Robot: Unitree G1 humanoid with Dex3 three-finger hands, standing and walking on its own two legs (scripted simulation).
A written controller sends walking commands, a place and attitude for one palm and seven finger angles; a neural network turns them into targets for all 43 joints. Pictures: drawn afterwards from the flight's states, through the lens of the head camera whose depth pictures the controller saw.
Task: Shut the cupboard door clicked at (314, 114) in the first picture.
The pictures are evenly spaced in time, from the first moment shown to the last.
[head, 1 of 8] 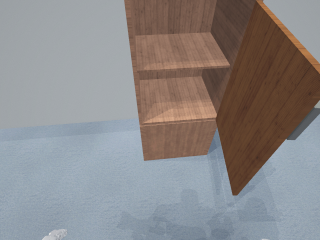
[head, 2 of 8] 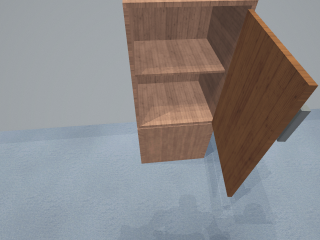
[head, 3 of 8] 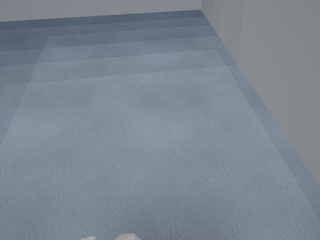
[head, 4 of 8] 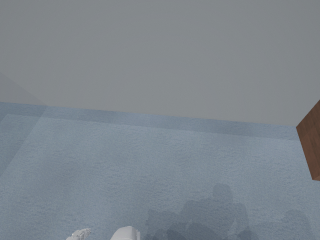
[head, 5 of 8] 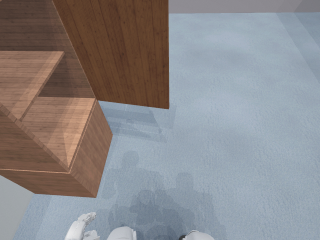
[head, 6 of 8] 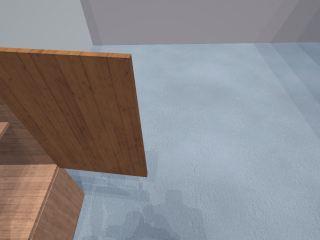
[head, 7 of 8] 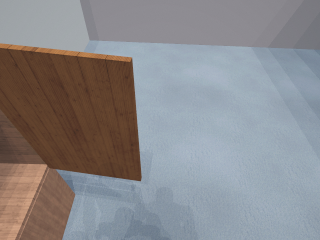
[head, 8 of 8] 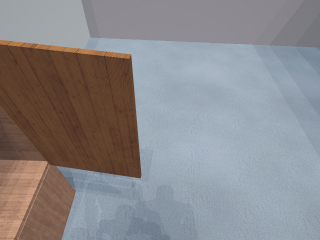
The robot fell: no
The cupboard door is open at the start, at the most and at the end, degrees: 83 83 83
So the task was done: no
